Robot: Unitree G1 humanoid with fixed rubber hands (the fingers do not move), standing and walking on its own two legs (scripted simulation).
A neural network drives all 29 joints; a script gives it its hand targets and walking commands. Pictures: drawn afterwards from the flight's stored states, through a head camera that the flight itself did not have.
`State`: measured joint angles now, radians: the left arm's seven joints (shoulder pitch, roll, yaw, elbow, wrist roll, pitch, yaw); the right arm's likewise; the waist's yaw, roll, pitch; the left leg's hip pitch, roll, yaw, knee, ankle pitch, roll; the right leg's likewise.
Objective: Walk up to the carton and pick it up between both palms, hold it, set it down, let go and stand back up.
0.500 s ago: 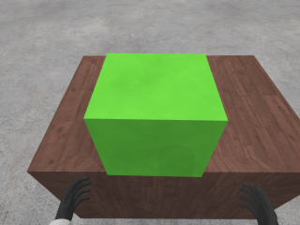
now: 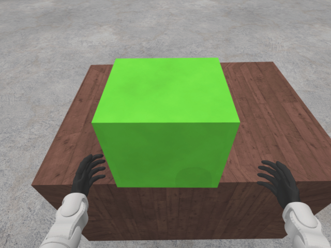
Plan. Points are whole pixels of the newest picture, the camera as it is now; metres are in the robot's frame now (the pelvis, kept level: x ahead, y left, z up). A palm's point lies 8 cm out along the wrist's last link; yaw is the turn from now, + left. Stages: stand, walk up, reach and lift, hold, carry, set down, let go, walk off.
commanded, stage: reach and lift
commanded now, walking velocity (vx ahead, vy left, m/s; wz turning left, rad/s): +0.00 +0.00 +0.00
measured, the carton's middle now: (166, 123) +0.48 +0.03 +0.02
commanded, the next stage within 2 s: none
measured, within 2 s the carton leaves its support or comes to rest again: neither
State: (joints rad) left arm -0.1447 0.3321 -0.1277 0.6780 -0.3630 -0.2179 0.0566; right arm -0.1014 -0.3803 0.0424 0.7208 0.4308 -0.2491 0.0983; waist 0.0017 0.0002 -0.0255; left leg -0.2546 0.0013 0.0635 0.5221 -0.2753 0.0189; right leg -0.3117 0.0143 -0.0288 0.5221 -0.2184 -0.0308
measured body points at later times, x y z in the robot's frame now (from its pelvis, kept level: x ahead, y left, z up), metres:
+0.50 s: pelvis +0.01 -0.01 +0.01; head +0.03 -0.01 +0.46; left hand +0.36 +0.24 +0.07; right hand +0.35 -0.28 +0.06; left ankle +0.00 +0.11 -0.73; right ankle +0.04 -0.10 -0.73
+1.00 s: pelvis +0.01 -0.01 +0.01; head +0.04 +0.00 +0.46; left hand +0.42 +0.24 +0.14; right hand +0.40 -0.29 +0.13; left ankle +0.00 +0.11 -0.73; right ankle +0.04 -0.10 -0.73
